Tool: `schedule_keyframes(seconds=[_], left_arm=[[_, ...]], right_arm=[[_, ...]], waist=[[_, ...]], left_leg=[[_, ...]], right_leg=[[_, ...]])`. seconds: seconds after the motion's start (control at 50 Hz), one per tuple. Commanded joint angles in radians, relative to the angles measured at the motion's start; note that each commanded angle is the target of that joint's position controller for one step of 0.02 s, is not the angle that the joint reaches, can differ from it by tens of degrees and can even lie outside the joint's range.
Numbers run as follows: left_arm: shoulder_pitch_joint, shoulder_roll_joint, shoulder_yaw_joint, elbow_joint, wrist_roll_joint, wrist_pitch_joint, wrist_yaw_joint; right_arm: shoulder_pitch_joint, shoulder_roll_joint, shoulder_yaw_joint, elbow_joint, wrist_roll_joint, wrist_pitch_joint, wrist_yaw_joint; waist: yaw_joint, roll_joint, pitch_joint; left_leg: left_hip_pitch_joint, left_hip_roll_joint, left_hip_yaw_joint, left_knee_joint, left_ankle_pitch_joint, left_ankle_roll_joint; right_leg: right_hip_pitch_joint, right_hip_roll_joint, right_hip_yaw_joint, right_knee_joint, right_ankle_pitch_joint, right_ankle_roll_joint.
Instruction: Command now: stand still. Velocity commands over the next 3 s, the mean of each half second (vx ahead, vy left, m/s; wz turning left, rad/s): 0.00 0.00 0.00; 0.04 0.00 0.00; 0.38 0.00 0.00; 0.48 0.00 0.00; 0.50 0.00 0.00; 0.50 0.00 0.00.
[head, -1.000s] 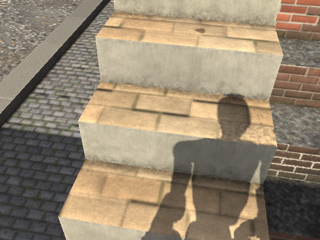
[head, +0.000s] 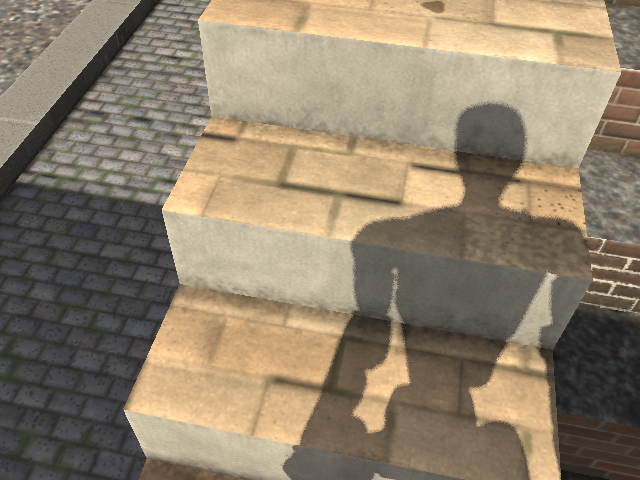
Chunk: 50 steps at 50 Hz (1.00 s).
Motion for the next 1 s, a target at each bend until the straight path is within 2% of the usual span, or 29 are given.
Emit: schedule_keyframes(seconds=[0.02, 0.1, 0.36, 0.58, 0.62, 0.84, 0.9, 0.92, 1.0], left_arm=[[0.064, 0.074, 0.014, -0.009, -0.005, -0.002, 0.001], [0.043, 0.085, 0.021, -0.014, -0.006, 0.001, 0.001], [0.012, 0.109, 0.027, -0.009, -0.007, 0.005, -0.003], [0.010, 0.121, 0.025, -0.004, -0.006, 0.004, -0.003], [0.020, 0.109, 0.019, 0.000, -0.003, 0.001, -0.005], [0.027, 0.116, 0.015, -0.001, -0.004, -0.003, -0.002], [0.027, 0.085, 0.005, 0.014, -0.009, -0.007, -0.001], [0.016, 0.092, 0.006, 0.015, -0.008, -0.010, -0.001], [-0.001, 0.099, 0.006, 0.017, -0.017, -0.017, -0.001]], right_arm=[[0.056, -0.090, -0.011, -0.019, 0.002, -0.006, -0.006], [0.063, -0.093, -0.008, -0.016, 0.004, -0.009, -0.010], [0.080, -0.097, -0.005, -0.013, 0.001, -0.012, -0.010], [0.072, -0.107, -0.012, -0.017, -0.001, -0.013, -0.006], [0.077, -0.100, -0.012, -0.010, -0.005, -0.009, 0.000], [0.059, -0.113, -0.018, -0.005, -0.005, -0.009, 0.003], [0.060, -0.092, -0.013, -0.002, -0.005, -0.013, 0.005], [0.053, -0.092, -0.013, 0.000, -0.008, -0.017, 0.008], [0.041, -0.086, -0.010, 0.001, 0.002, -0.036, 0.017]], waist=[[-0.008, -0.014, 0.067], [-0.010, -0.003, 0.060], [-0.013, 0.002, 0.048], [-0.012, 0.004, 0.039], [-0.011, 0.002, 0.034], [-0.010, -0.001, 0.033], [-0.014, -0.011, 0.029], [-0.015, -0.011, 0.044], [-0.016, -0.010, 0.055]], left_leg=[[0.031, 0.081, -0.076, -0.038, 0.045, 0.099], [0.030, 0.079, -0.081, -0.038, 0.038, 0.096], [0.051, 0.083, -0.092, -0.050, 0.071, 0.093], [0.074, 0.087, -0.091, -0.055, 0.125, 0.094], [0.083, 0.086, -0.091, -0.057, 0.147, 0.090], [0.095, 0.089, -0.090, -0.061, 0.174, 0.087], [0.101, 0.080, -0.093, -0.088, 0.036, 0.085], [0.093, 0.073, -0.096, -0.093, 0.005, 0.090], [0.088, 0.055, -0.087, -0.085, -0.036, 0.104]], right_leg=[[-0.129, -0.106, 0.076, -0.089, 0.042, -0.037], [-0.130, -0.100, 0.070, -0.083, 0.038, -0.040], [-0.127, -0.096, 0.064, -0.079, 0.044, -0.038], [-0.120, -0.100, 0.063, -0.082, 0.059, -0.034], [-0.113, -0.103, 0.064, -0.084, 0.071, -0.031], [-0.107, -0.109, 0.066, -0.089, 0.081, -0.030], [-0.116, -0.111, 0.072, -0.115, -0.007, -0.028], [-0.121, -0.109, 0.080, -0.123, -0.026, -0.034], [-0.125, -0.102, 0.078, -0.122, -0.044, -0.049]])
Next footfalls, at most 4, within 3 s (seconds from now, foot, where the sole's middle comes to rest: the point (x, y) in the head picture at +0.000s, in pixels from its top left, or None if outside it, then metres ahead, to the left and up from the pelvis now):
none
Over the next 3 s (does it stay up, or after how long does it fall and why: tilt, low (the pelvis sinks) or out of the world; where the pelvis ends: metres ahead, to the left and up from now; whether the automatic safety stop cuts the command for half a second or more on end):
stays up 0.06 -0.02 0.00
